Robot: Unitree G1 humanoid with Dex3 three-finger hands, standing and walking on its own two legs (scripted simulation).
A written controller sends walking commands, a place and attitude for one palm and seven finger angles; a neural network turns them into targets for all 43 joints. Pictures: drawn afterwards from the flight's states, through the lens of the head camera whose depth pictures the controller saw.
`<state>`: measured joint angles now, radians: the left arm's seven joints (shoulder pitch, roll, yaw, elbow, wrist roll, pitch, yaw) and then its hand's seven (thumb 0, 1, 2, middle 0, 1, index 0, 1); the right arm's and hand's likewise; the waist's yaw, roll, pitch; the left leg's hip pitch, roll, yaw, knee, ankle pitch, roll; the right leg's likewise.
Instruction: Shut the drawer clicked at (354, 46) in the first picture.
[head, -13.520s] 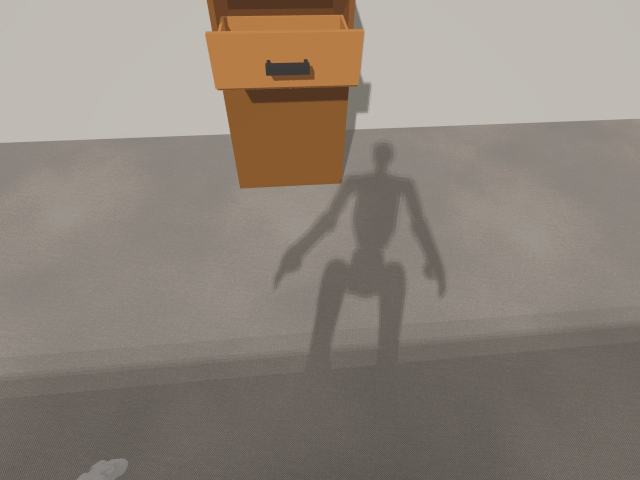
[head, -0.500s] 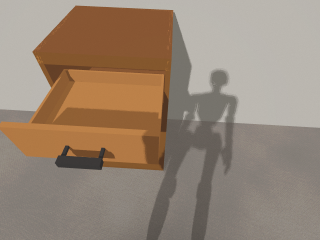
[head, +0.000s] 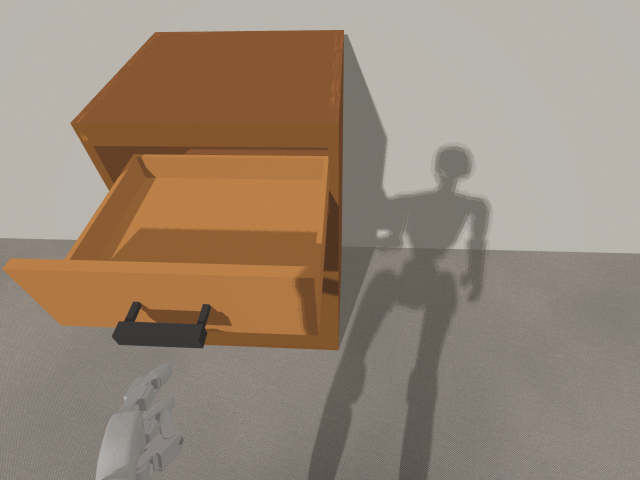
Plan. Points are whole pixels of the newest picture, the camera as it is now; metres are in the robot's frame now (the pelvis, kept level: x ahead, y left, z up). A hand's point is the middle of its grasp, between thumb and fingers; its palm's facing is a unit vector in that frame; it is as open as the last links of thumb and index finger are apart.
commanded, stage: raise the hand and make a fist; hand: left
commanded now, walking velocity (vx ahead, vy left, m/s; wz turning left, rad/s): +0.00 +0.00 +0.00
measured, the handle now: (165, 321) +0.34 +0.25 -0.03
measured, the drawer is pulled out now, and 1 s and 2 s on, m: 0.30 0.30 0.30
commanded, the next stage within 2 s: bring the fist close to the handle in 1.72 s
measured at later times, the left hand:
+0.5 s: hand (174, 464) +0.15 +0.18 +0.00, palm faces -0.11 -0.99 -0.09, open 4.6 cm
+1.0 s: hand (125, 460) +0.14 +0.21 +0.03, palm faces +0.00 -1.00 -0.07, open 3.1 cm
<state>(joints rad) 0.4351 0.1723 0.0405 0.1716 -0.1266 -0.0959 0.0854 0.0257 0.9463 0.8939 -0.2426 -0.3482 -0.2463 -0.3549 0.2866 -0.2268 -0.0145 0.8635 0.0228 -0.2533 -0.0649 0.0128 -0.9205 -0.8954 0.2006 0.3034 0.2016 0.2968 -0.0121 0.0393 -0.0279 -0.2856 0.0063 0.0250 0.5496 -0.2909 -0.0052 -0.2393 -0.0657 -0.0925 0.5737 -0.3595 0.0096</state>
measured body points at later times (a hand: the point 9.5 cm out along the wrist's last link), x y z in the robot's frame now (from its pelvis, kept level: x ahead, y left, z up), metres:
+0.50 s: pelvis -0.06 -0.02 -0.07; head -0.01 -0.02 +0.38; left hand +0.15 +0.23 +0.00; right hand +0.15 -0.24 -0.14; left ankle +0.00 +0.12 -0.73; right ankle -0.04 -0.12 -0.73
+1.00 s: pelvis -0.04 +0.02 -0.04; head -0.01 +0.03 +0.41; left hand +0.14 +0.27 +0.04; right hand +0.16 -0.22 -0.09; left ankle +0.00 +0.12 -0.73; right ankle -0.04 -0.12 -0.73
